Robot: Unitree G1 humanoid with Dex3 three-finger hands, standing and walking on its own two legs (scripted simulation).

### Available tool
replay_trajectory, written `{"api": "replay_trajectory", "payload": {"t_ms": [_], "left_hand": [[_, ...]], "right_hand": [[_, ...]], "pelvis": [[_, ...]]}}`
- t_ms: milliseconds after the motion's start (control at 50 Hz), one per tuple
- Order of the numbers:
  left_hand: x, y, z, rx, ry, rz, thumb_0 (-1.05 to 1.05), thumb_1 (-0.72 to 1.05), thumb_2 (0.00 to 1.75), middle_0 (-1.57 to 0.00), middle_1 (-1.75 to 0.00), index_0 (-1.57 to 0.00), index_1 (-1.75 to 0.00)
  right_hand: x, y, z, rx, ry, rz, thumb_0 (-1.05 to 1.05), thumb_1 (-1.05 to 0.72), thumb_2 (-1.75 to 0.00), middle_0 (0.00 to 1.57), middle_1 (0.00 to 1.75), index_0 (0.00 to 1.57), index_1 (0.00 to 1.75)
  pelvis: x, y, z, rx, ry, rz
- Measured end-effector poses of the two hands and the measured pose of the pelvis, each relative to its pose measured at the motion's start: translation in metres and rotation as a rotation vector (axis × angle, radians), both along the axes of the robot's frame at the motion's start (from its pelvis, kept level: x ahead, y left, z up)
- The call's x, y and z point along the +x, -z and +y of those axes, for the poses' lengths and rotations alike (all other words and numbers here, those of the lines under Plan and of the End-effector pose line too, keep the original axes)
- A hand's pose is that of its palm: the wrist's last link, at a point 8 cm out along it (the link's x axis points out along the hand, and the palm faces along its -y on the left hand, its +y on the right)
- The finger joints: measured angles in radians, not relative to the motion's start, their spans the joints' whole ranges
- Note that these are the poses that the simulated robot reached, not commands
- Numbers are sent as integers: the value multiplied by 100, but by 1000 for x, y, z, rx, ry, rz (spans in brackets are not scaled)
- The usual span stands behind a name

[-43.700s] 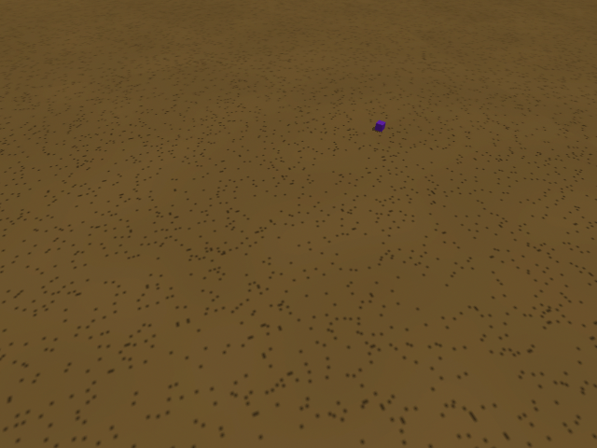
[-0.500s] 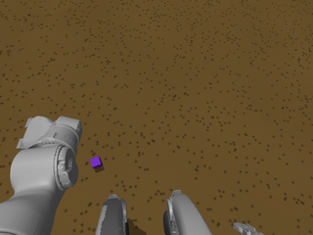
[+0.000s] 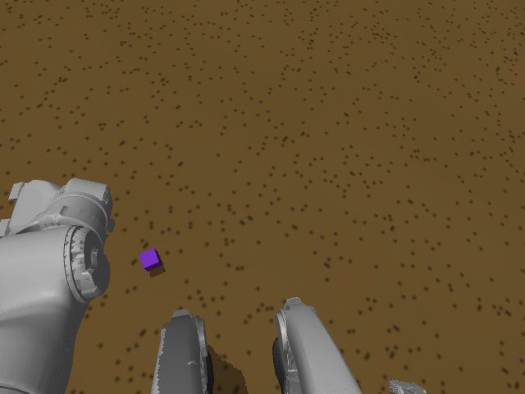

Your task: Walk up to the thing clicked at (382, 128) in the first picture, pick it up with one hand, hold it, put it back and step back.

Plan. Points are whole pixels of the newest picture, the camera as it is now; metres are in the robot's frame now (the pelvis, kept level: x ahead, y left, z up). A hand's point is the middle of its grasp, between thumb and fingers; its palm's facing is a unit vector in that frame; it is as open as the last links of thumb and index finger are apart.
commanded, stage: go down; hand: left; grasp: from above
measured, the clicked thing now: (150, 259) +0.46 +0.27 -0.57
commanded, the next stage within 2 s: approach in 1.48 s
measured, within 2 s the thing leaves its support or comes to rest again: neither
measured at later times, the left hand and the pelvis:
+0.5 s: hand (75, 221) +0.42 +0.28 -0.11, palm faces +0.01 -0.47 -0.89, open 13.5 cm; pelvis -0.01 +0.00 -0.03, yaw +0 degrees
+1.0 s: hand (76, 226) +0.42 +0.29 -0.13, palm faces +0.02 -0.47 -0.88, open 13.6 cm; pelvis -0.01 +0.00 -0.04, yaw -1 degrees
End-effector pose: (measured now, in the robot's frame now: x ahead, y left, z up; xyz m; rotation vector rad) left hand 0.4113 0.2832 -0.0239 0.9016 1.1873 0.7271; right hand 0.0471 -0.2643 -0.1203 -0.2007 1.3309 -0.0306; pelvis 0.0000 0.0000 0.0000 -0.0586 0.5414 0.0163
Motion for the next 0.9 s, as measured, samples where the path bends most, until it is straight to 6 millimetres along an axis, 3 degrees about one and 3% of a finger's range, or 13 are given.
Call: {"api": "replay_trajectory", "payload": {"t_ms": [340, 620, 900], "left_hand": [[2, 28, 5, -5, -5, 2, 0, -42, 92, -17, -98, -16, -100], [6, 27, 10, 5, 16, 10, 0, -43, 93, -18, -95, -16, -98], [6, 44, 14, 2, 6, -1, 0, -44, 92, -18, -95, -16, -98]], "right_hand": [[-12, 24, -8, -10, 14, 31, 1, -92, -90, 19, 30, 20, 30], [-12, 26, -4, -10, 25, 27, 1, -92, -90, 20, 30, 20, 30], [-7, 35, -6, -20, 1, 20, 1, -92, -90, 20, 30, 20, 30]], "pelvis": [[-7, 24, -3, 1, 5, 25], [-4, 26, -4, -2, 6, 35], [-5, 38, -2, -6, 6, 40]]}}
